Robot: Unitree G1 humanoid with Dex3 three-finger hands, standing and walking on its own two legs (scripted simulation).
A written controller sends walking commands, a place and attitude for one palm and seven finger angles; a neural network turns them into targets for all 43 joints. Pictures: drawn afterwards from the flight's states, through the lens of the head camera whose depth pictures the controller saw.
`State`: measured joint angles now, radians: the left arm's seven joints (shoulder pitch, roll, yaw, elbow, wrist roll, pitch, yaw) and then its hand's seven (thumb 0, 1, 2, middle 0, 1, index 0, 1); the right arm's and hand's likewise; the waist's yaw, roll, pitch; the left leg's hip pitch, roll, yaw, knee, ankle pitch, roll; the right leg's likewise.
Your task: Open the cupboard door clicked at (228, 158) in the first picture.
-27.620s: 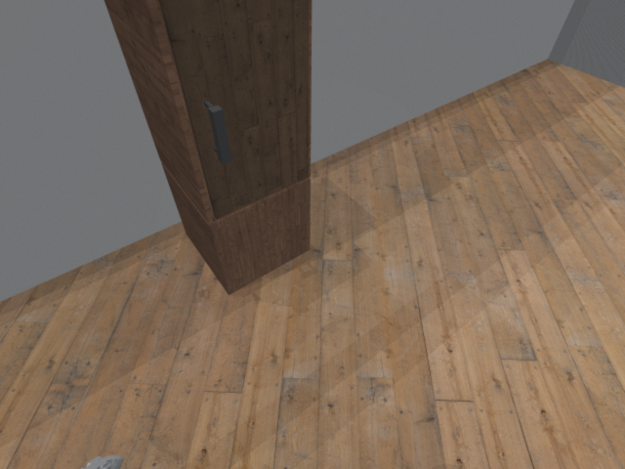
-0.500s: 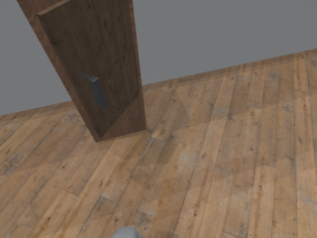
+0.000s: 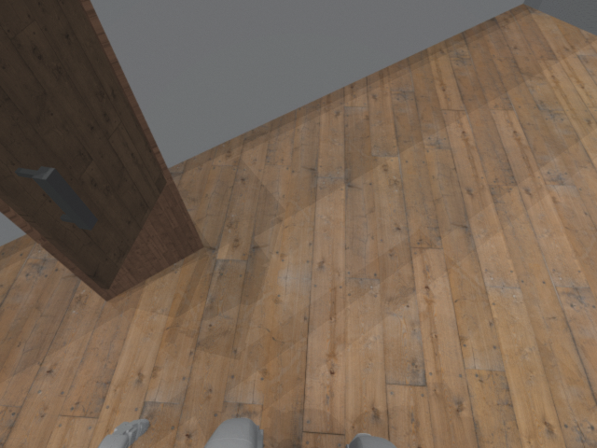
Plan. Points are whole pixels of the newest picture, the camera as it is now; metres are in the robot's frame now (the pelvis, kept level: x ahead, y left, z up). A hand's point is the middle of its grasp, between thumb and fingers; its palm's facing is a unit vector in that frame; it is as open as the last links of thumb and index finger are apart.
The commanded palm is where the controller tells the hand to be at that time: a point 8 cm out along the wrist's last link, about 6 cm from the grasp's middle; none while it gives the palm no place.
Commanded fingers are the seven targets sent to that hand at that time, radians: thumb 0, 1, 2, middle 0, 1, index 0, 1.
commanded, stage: walk to a spot facing it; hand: left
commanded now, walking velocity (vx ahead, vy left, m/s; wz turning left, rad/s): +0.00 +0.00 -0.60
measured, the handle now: (57, 199) +0.48 +0.46 -0.03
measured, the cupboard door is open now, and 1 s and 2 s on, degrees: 43 43 43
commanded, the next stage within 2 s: turn to face it in 1.78 s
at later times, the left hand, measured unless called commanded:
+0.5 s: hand (224, 378) +0.22 +0.14 -0.14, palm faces -0.35 -0.92 -0.19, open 7.4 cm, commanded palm none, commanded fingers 0.00 0.90 0.90 -0.20 -0.30 -0.20 -0.30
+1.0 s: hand (290, 312) +0.35 +0.05 -0.17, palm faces -0.52 -0.84 -0.15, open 7.4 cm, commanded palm none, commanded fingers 0.00 0.90 0.90 -0.20 -0.30 -0.20 -0.30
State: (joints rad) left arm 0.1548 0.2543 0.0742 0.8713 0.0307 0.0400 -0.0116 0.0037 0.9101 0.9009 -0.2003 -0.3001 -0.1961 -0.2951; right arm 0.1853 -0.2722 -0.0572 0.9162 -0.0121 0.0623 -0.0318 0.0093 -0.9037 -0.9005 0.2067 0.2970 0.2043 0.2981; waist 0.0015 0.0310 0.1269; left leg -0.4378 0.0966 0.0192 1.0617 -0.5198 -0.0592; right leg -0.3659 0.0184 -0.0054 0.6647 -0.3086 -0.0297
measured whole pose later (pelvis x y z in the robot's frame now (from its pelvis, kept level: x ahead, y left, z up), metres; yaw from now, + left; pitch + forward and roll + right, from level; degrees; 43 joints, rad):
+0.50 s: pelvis +0.05 -0.02 +0.02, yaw -20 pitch +2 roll -1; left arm 0.13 0.25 0.09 0.90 0.03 0.05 -0.07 0.01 0.91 0.90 -0.20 -0.30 -0.19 -0.29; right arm 0.38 -0.20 -0.03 0.96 -0.04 -0.03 -0.02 0.01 -0.90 -0.90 0.21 0.30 0.21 0.30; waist -0.03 0.00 0.05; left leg -0.13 0.15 0.21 0.43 -0.32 -0.06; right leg -0.47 -0.06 -0.09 0.76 -0.35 0.02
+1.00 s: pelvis +0.22 -0.10 +0.01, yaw -34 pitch +1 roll -1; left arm 0.25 0.22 0.09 1.03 0.04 0.01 -0.04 0.01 0.91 0.90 -0.20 -0.30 -0.20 -0.30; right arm 0.24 -0.16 -0.02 0.92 -0.04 -0.08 -0.01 0.00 -0.91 -0.90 0.21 0.30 0.20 0.30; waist 0.00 -0.05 0.04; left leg -0.31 0.09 0.15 0.56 -0.28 0.00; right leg -0.45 -0.01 -0.02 1.17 -0.37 -0.02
